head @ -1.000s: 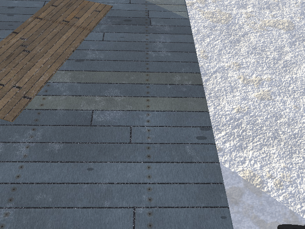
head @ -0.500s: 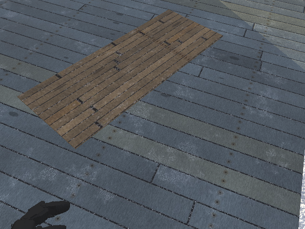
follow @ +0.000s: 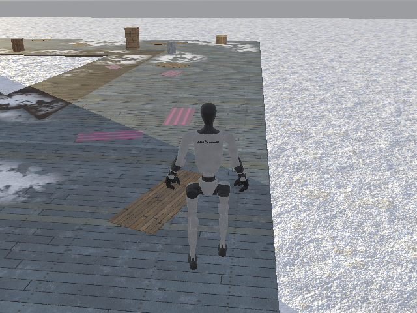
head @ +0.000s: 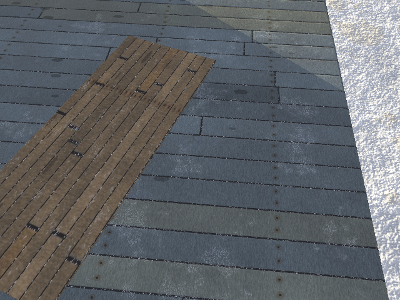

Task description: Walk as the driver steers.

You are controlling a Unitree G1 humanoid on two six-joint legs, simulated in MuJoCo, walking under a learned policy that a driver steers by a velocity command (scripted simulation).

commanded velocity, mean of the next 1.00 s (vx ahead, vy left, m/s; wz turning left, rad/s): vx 0.65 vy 0.00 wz -0.69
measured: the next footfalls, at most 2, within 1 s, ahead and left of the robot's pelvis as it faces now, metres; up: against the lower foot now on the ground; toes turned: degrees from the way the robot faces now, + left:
right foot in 0.18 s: +0.22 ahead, -0.12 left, +0.00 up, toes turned -13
left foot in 0.58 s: +0.41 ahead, +0.08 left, +0.00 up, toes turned -38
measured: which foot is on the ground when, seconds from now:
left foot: down 0.00-0.16, up 0.18-0.56, down 0.58-1.00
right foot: up 0.00-0.16, down 0.18-0.56, up 0.58-1.00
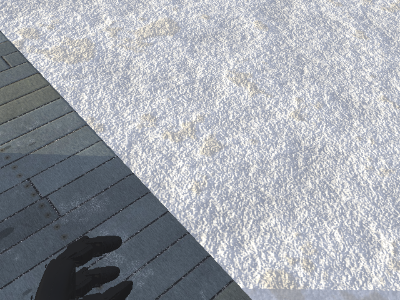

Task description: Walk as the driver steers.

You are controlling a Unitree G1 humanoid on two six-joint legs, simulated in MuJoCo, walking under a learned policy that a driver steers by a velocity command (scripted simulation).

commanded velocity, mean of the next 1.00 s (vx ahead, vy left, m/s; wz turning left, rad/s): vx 0.73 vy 0.00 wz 0.83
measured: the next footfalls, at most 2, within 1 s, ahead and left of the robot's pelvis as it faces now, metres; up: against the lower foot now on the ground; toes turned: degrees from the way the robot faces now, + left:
right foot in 0.08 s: +0.26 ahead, -0.16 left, +0.00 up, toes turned +5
left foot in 0.56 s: +0.60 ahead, +0.21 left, +0.00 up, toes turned +29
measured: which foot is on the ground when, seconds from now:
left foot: down 0.00-0.10, up 0.12-0.54, down 0.56-0.94, up 0.96-1.00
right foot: up 0.00-0.06, down 0.08-0.56, up 0.58-0.94, down 0.96-1.00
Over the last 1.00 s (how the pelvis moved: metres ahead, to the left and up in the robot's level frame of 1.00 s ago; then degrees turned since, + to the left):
0.46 -0.12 -0.01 -40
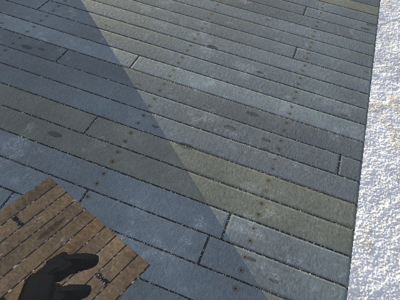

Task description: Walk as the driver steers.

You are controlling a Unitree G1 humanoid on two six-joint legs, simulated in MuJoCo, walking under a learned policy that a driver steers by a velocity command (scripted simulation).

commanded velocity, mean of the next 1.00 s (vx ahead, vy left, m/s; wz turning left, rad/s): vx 0.33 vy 0.00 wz -0.54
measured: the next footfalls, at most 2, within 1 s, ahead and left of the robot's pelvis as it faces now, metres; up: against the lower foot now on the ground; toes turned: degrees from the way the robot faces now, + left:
left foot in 0.18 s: +0.09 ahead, +0.10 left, +0.00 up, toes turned -9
right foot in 0.86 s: +0.22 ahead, -0.17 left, +0.00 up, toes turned -40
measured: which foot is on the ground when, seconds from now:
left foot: up 0.00-0.16, down 0.18-0.86, up 0.88-1.00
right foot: down 0.00-0.20, up 0.22-0.84, down 0.86-1.00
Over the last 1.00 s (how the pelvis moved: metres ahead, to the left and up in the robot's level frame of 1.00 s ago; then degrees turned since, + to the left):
0.67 0.25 -0.02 56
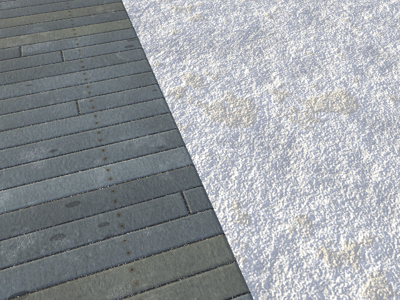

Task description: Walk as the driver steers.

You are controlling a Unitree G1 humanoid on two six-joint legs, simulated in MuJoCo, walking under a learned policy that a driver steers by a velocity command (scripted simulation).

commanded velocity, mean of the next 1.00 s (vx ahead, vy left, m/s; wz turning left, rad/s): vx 0.97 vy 0.00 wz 0.64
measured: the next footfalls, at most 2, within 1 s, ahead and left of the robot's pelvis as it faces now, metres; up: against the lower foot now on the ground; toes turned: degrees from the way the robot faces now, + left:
left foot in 0.28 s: +0.47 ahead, +0.17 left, +0.00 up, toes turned +8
right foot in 0.72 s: +0.85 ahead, +0.15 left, +0.00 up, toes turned +41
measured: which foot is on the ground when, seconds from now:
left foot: up 0.00-0.26, down 0.28-0.72, up 0.74-1.00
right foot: down 0.00-0.30, up 0.32-0.70, down 0.72-1.00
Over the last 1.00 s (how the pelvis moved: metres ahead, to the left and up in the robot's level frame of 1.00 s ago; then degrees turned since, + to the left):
0.29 -0.12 0.02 -39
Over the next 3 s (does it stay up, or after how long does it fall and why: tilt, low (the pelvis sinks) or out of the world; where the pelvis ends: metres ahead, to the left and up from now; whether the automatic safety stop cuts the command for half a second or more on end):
stays up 1.87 0.84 0.02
